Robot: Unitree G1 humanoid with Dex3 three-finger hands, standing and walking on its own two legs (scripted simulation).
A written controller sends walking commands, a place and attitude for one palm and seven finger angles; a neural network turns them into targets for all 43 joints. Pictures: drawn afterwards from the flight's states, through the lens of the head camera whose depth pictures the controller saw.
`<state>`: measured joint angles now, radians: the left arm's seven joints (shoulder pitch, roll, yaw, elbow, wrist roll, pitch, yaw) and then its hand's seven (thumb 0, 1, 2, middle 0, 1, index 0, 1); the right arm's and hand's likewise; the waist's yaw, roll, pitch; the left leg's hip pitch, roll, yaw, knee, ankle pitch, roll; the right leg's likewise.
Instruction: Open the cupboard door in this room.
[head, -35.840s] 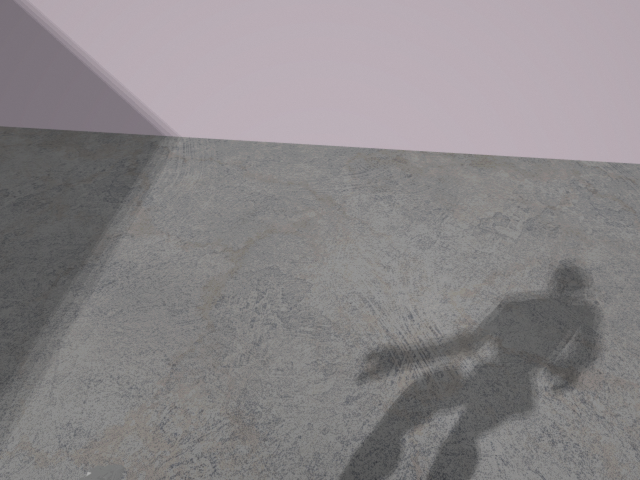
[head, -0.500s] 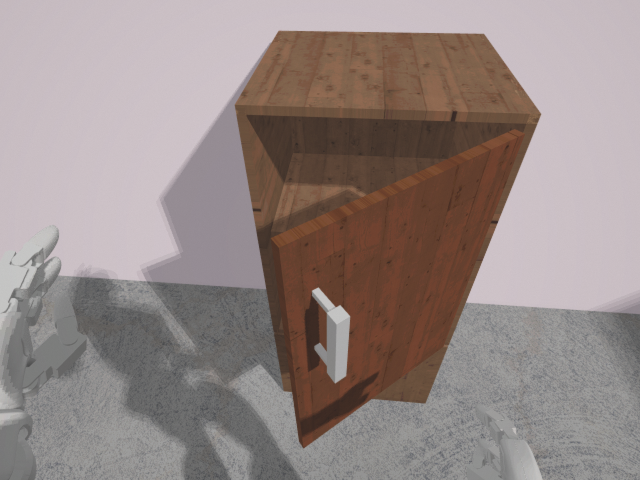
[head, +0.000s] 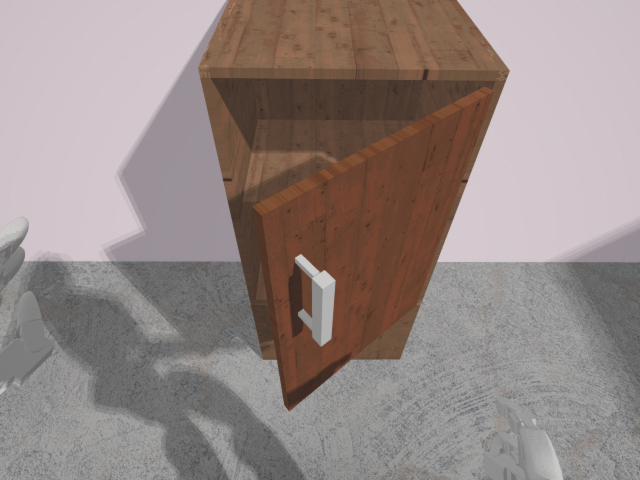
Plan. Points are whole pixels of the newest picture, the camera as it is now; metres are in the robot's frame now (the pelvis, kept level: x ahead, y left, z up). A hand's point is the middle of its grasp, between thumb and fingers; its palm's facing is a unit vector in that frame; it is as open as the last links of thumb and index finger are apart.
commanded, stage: step back with the hand held close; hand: left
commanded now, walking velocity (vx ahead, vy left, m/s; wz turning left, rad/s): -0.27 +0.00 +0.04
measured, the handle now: (313, 301) +0.34 +0.03 +0.03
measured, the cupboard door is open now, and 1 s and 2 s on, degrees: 40 40 40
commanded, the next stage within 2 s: stop stepping back and stand still in 0.82 s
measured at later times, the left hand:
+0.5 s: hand out of the picture +0.13 +0.28 +0.16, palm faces +0.46 -0.77 -0.44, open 7.4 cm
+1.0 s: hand out of the picture +0.03 +0.22 +0.17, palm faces +0.26 -0.78 -0.57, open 7.4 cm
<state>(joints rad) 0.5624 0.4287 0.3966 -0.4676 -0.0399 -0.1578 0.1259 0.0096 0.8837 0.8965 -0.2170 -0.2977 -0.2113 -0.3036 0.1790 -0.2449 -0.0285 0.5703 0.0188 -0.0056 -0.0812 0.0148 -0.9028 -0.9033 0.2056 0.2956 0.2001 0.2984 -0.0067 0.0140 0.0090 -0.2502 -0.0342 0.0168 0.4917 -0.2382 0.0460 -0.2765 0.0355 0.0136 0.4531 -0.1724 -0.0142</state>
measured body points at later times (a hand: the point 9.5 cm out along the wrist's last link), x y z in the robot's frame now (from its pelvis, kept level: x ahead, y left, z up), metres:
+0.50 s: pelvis -0.07 +0.02 -0.02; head -0.06 +0.04 +0.42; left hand +0.10 +0.31 +0.19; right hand +0.10 -0.22 -0.10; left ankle +0.01 +0.09 -0.74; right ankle +0.04 -0.11 -0.74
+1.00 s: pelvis -0.18 -0.02 -0.01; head -0.15 +0.01 +0.43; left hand +0.01 +0.26 +0.20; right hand +0.01 -0.25 -0.08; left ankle -0.05 +0.08 -0.73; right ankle -0.30 -0.12 -0.74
